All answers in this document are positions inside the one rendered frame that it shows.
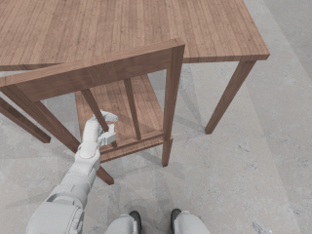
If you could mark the left robot thigh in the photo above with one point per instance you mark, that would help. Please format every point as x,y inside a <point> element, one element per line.
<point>122,225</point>

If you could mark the robot left forearm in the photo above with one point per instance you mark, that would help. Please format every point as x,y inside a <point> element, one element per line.
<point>78,181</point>

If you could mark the robot left upper arm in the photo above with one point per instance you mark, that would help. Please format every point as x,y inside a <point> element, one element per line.
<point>57,218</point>

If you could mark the robot right hand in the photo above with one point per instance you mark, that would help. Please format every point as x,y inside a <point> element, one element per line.
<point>261,229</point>

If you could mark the robot left shin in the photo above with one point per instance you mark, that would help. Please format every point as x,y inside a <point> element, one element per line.
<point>126,215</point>

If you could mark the chair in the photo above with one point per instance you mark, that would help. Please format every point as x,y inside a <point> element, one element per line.
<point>117,83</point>

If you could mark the table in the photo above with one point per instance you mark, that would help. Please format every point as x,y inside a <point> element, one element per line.
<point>40,33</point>

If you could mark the robot left hand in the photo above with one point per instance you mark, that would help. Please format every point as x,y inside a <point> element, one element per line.
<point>94,132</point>

